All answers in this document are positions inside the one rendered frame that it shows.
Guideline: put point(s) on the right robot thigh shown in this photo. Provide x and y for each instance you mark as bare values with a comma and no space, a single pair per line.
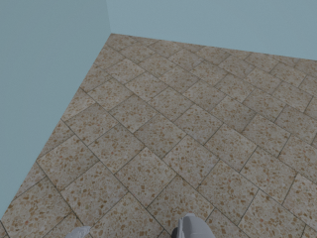
193,227

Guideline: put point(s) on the robot left hand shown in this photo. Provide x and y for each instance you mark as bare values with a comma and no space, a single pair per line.
78,232

